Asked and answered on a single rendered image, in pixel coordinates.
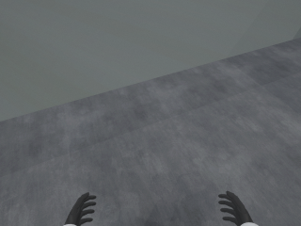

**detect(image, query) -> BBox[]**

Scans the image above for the robot left hand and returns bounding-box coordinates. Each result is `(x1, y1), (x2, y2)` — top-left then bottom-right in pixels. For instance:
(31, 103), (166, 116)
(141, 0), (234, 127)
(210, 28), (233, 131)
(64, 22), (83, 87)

(64, 192), (97, 226)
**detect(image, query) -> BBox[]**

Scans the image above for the robot right hand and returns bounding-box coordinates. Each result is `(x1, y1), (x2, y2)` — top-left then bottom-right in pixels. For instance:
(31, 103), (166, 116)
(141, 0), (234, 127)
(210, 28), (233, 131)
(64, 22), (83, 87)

(218, 191), (254, 226)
